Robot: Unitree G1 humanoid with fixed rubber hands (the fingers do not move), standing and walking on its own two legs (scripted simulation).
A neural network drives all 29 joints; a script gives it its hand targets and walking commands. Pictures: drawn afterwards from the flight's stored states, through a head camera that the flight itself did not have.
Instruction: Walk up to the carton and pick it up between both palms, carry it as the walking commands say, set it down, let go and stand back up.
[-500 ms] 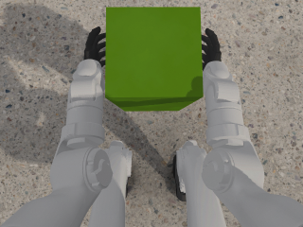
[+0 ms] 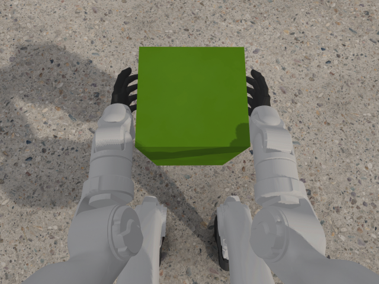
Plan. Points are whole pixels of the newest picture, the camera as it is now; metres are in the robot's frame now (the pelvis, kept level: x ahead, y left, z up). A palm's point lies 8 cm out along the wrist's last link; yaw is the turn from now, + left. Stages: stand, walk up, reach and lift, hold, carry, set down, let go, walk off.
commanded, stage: reach and lift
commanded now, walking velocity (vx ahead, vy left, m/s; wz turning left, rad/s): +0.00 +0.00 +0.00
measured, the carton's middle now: (190, 119) +0.46 +0.01 -0.11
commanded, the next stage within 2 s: none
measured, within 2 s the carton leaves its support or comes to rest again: neither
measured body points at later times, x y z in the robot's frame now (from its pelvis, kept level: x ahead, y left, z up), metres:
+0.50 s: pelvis +0.02 +0.00 +0.07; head +0.20 +0.00 +0.48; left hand +0.45 +0.14 +0.02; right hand +0.45 -0.14 +0.02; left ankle +0.09 +0.13 -0.53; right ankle +0.09 -0.14 -0.53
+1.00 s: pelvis +0.04 +0.00 +0.13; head +0.18 +0.00 +0.56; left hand +0.43 +0.14 +0.09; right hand +0.43 -0.14 +0.10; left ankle +0.09 +0.13 -0.53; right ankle +0.09 -0.14 -0.53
